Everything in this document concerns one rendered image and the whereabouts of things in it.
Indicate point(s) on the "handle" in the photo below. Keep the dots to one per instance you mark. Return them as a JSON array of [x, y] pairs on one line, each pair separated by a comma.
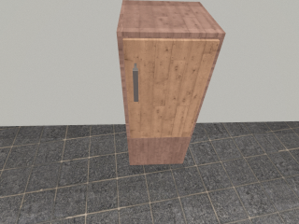
[[135, 82]]

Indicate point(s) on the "cupboard door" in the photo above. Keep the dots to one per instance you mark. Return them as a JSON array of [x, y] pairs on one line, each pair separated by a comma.
[[172, 77]]

